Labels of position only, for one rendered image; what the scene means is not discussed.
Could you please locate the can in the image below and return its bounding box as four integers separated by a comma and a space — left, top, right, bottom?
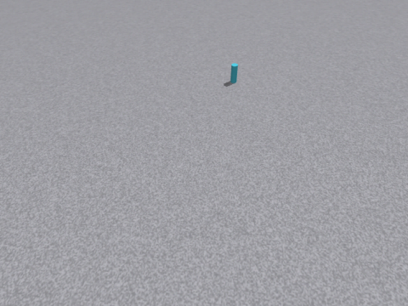
231, 63, 238, 83

